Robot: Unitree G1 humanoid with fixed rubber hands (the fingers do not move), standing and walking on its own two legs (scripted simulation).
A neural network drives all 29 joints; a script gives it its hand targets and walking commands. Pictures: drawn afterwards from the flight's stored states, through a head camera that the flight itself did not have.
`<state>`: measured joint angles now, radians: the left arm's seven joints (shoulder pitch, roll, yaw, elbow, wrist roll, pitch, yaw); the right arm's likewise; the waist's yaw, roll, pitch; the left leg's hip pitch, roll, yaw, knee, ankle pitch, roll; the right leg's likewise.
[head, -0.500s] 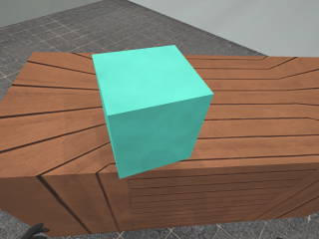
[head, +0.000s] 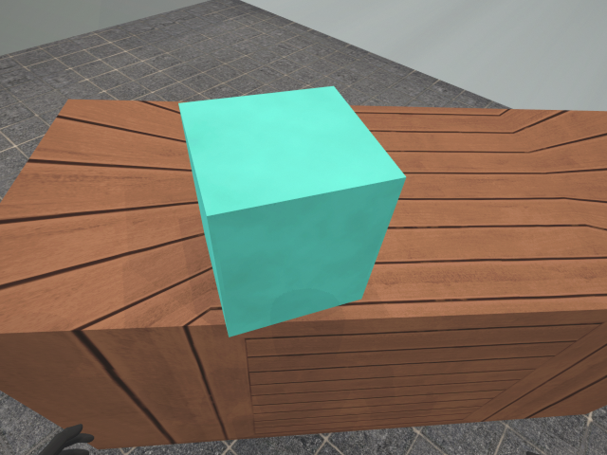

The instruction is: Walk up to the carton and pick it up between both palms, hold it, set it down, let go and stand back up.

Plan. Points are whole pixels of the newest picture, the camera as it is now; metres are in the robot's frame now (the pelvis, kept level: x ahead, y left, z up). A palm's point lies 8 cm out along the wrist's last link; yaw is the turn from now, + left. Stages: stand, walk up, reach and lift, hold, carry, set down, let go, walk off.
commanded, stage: walk up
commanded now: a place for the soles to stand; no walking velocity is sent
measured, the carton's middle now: (280, 212) +0.43 +0.03 +0.10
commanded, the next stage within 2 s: none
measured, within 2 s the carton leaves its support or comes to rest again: neither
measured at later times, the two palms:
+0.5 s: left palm out of the picture +0.11 +0.31 -0.08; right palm out of the picture +0.08 -0.34 -0.06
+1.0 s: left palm out of the picture +0.10 +0.30 -0.08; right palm out of the picture +0.07 -0.35 -0.06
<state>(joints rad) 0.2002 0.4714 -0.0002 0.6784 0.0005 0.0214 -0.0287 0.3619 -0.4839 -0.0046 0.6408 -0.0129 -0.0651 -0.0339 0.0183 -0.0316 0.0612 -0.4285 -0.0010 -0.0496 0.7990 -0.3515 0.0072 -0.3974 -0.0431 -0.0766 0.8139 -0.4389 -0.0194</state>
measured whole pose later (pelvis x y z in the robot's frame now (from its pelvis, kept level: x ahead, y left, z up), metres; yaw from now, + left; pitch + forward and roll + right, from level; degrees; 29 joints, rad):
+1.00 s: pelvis -0.02 -0.02 +0.00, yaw +0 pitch -2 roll +0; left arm 0.21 0.47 0.00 0.68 0.00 0.02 -0.03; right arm 0.36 -0.48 -0.02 0.64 -0.01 -0.06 -0.03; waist 0.02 -0.04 0.07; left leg -0.42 -0.01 -0.05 0.77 -0.34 0.01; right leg -0.40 -0.05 -0.07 0.82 -0.39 -0.02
